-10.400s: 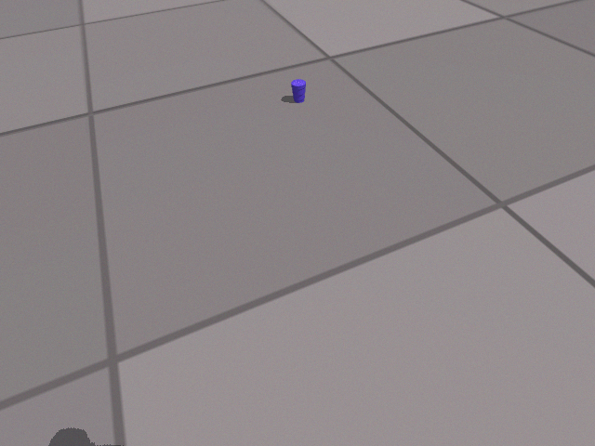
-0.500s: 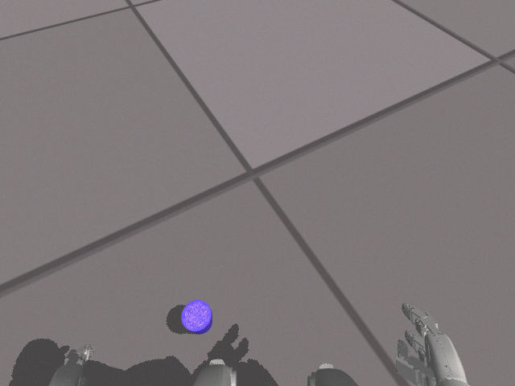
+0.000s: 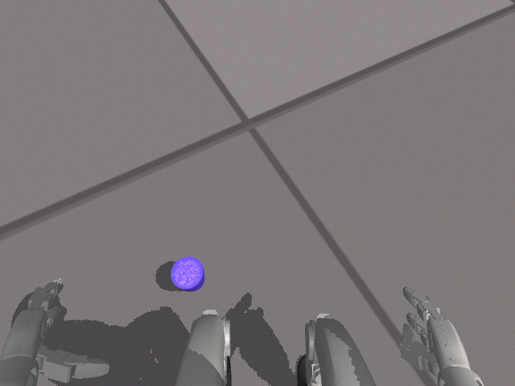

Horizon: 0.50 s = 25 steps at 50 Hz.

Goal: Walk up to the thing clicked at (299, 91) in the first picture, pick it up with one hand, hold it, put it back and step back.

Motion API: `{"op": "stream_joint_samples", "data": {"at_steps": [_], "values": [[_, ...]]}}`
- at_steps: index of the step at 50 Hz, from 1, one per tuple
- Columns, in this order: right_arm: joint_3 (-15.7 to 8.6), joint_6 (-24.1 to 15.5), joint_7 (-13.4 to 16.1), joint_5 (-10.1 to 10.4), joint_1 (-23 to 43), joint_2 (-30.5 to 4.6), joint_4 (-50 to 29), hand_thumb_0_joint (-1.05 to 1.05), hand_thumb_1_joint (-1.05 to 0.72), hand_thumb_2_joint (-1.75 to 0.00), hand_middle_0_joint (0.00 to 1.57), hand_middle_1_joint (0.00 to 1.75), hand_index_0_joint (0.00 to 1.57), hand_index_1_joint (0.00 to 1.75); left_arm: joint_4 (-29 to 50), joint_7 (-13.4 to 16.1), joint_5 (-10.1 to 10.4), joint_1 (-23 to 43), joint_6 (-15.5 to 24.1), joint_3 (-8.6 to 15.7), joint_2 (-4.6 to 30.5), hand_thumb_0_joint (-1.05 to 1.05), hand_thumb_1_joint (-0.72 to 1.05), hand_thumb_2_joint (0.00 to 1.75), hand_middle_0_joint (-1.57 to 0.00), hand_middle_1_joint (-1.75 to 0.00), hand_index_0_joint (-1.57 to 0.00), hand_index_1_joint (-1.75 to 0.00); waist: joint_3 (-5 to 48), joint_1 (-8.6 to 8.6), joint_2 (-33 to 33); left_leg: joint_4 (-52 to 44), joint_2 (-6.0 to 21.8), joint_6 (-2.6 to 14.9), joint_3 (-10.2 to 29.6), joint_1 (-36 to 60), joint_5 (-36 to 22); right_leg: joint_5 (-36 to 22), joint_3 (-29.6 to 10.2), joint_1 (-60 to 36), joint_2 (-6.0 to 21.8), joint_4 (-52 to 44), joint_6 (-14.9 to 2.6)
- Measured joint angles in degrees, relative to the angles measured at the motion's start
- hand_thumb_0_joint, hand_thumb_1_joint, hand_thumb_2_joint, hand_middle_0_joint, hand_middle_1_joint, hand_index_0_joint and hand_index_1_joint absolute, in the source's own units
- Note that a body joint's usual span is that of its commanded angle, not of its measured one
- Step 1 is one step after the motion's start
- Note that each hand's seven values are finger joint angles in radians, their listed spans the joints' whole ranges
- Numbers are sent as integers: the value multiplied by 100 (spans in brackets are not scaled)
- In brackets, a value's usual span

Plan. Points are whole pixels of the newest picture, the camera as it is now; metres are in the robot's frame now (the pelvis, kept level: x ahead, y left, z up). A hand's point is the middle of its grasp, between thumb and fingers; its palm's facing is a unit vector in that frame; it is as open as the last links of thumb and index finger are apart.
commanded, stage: go down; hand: left
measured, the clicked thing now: (190, 276) +0.39 +0.22 -0.56
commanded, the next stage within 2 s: none
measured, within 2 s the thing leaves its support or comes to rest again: neither
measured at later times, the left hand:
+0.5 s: hand (73, 305) +0.26 +0.36 -0.19, palm faces +0.11 -0.95 -0.29, open 16.9 cm
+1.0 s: hand (76, 293) +0.29 +0.38 -0.23, palm faces +0.13 -0.97 -0.21, open 17.0 cm
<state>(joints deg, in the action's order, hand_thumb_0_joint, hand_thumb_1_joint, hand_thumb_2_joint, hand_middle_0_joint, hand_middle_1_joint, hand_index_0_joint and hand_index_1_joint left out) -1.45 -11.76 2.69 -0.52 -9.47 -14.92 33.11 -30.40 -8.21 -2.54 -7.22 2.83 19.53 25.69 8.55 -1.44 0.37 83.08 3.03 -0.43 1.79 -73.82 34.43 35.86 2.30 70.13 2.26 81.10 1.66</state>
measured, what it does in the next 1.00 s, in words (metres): lowers itself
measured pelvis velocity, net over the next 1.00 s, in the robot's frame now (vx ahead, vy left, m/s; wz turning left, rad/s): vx -0.06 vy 0.00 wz -0.08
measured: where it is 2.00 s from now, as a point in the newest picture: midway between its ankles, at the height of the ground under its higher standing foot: outside the picture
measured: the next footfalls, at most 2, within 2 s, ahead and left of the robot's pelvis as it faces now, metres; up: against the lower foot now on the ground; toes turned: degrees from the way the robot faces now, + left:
none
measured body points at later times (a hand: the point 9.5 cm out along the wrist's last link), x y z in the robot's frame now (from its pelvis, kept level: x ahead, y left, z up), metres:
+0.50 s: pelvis -0.04 +0.00 -0.13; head +0.15 +0.03 +0.27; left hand +0.25 +0.41 -0.17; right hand +0.13 -0.27 -0.25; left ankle +0.04 +0.12 -0.59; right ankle +0.02 -0.14 -0.59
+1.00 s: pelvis -0.06 +0.00 -0.20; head +0.15 +0.04 +0.20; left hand +0.28 +0.44 -0.21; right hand +0.11 -0.28 -0.31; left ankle +0.04 +0.12 -0.59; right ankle +0.02 -0.14 -0.59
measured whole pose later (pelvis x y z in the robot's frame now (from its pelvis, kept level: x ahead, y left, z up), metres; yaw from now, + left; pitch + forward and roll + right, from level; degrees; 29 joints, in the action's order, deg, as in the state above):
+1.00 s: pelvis -0.06 +0.00 -0.20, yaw -5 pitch +32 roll -6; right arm 3.0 -9.3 2.3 -2.0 -3.5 -19.1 40.1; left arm -55.8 -36.0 9.0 21.2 23.9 43.0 43.9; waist 6.4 -1.5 1.6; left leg 121.7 3.4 -0.9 6.8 -116.3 38.4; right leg 40.1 3.8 111.1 0.7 118.6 1.3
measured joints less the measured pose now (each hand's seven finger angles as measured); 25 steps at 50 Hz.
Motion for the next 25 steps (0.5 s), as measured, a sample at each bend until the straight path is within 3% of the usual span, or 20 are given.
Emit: {"op": "stream_joint_samples", "data": {"at_steps": [7, 16, 25], "values": [[-36, 218, -65, 15, 278, -116, 231, 1, -88, -89, 21, 30, 20, 30, -667, -514, 159, 837, 916, 478, 328, 0, -49, 25, -7, -28, -7, -27, 54, -2, -29, 953, 36, -6, 39, -1119, 201, 213, -34, 1130, -35, 974, -17], [54, 375, -162, -32, 385, -186, 438, 1, -88, -90, 21, 30, 20, 30, -1515, -1339, 565, 1433, 1649, 1243, 741, -1, -42, 9, -4, -10, -6, -8, 42, 61, 7, 1884, 53, -21, 157, -2244, 313, 346, 4, 2226, -68, 1898, -43], [186, 356, -120, -76, 540, -256, 543, 1, -88, -90, 21, 30, 20, 30, -1991, -1972, 766, 2115, 2018, 1653, 1147, -1, -38, 6, -2, -6, -4, -3, -42, 88, 61, 2652, 40, -41, 301, -3098, 322, 361, 75, 3015, -85, 2619, -51]]}}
